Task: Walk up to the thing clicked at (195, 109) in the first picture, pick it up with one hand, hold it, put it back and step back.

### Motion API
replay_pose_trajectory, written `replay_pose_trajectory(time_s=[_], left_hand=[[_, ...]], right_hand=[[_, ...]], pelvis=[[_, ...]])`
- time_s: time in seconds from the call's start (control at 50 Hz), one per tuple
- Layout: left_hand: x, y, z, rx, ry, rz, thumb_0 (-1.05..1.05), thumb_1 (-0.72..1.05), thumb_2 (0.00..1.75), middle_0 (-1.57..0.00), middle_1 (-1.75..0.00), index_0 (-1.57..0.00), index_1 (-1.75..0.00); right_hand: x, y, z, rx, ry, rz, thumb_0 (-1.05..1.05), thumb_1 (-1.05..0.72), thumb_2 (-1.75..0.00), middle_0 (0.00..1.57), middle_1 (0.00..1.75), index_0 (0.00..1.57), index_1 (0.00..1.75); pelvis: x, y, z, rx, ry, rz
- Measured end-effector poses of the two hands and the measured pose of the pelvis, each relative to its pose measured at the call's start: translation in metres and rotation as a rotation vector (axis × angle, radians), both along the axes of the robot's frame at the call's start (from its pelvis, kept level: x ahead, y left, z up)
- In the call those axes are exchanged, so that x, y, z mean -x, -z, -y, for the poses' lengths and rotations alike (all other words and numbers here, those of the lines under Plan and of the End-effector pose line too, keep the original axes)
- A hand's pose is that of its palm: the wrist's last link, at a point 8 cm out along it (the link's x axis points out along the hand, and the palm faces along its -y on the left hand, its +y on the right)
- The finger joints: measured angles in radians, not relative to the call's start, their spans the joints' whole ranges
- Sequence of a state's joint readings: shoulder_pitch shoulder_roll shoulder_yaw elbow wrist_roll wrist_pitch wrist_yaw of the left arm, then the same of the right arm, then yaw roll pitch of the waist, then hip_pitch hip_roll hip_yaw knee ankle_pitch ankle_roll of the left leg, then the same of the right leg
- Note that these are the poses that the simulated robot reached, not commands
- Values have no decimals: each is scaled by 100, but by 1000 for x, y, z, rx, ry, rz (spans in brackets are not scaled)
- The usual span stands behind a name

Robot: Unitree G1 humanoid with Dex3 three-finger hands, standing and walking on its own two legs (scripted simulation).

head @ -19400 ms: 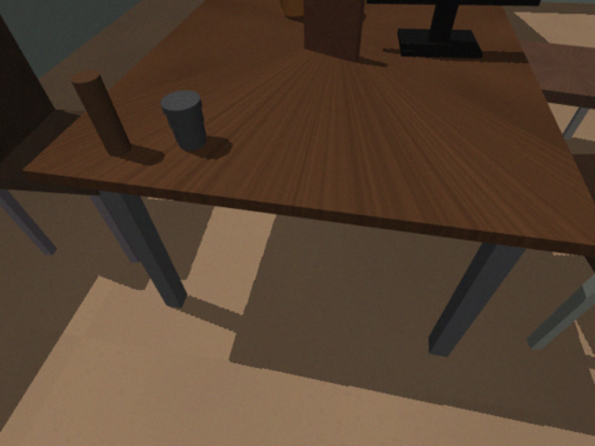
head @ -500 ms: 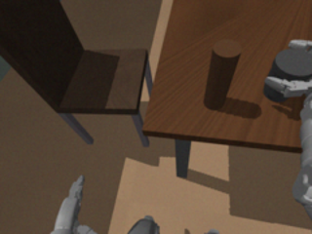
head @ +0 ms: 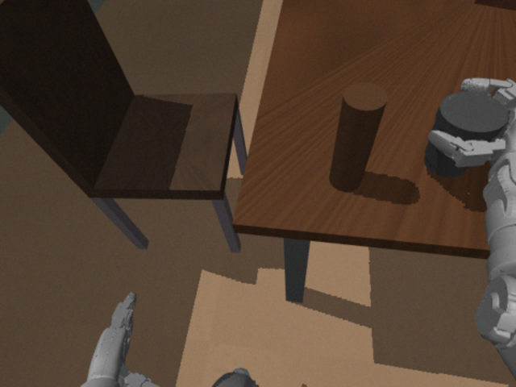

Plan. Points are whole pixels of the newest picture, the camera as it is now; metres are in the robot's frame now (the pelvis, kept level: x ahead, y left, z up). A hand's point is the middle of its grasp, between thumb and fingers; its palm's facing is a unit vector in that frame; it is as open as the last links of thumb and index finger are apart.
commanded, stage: settle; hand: right
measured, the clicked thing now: (457, 139) +0.50 -0.21 +0.08
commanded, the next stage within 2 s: lift in 0.46 s
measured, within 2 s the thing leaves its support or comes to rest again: neither
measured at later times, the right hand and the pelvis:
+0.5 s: hand (479, 109) +0.49 -0.21 +0.15, palm faces +0.22 +0.97 -0.01, open 10.9 cm; pelvis -0.01 +0.00 +0.01, yaw +0 degrees
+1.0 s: hand (494, 93) +0.46 -0.20 +0.20, palm faces +0.21 +0.98 -0.01, open 10.9 cm; pelvis +0.00 +0.00 +0.02, yaw +0 degrees
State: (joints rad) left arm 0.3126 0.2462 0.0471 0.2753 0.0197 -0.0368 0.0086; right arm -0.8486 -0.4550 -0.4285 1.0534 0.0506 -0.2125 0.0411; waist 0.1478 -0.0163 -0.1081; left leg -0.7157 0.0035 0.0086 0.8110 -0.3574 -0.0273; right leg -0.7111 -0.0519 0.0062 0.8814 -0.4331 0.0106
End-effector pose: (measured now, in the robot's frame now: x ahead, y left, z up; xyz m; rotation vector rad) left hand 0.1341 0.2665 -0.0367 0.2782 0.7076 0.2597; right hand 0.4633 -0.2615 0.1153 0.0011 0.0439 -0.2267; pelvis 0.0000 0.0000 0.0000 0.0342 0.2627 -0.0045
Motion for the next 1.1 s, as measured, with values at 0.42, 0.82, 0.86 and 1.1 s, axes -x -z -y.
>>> replay_pose_trajectory(time_s=[0.42,0.82,0.86,1.1], left_hand=[[6,-4,5,26,-11,24,-1,-54,6,-6,-5,-6,-6],[9,-1,3,47,-40,10,-1,-54,6,-5,-5,-6,-6],[7,0,5,54,-39,7,-1,-54,6,-5,-5,-6,-6],[-6,2,9,107,-35,32,-1,-54,6,-5,-5,-5,-5]], right_hand=[[5,-34,-4,9,-7,16,-9,40,-95,69,88,68,87],[12,-57,-9,14,-14,31,-9,40,-95,69,89,68,88],[15,-61,-10,20,-16,40,-8,40,-95,69,89,68,88],[45,-103,-19,38,-24,96,-9,43,-97,70,92,68,91]], pelvis=[[6,-10,-1,8,-3,42],[4,-18,1,12,-4,76],[3,-20,1,13,-5,82],[-3,-27,-1,20,0,147]])
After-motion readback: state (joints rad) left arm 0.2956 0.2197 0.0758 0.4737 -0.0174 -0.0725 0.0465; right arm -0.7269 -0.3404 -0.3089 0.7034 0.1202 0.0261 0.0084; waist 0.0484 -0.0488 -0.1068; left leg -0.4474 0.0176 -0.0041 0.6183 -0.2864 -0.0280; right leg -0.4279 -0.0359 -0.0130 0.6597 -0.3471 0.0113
